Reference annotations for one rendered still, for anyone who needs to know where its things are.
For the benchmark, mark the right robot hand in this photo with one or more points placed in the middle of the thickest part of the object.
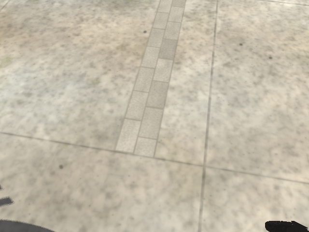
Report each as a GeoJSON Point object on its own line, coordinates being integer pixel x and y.
{"type": "Point", "coordinates": [285, 226]}

